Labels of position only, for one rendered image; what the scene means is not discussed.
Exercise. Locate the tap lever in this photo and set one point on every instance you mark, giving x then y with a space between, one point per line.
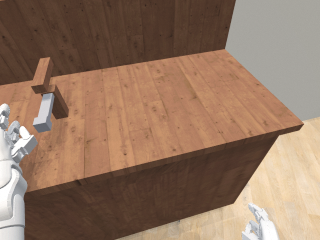
42 123

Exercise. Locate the counter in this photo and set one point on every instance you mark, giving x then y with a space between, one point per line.
153 121

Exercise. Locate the left robot forearm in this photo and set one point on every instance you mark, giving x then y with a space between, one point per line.
12 206

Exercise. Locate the left robot hand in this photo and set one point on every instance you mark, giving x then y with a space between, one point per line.
13 148

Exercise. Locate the right robot hand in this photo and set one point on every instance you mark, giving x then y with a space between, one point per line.
265 230

